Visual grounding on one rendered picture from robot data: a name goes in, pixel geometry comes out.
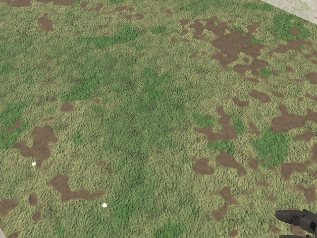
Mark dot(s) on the robot right hand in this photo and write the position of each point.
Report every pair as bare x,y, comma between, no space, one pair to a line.
306,219

